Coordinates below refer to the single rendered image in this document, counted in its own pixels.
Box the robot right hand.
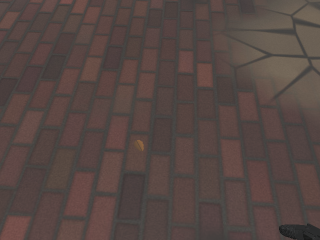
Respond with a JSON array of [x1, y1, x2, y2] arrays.
[[279, 223, 320, 240]]

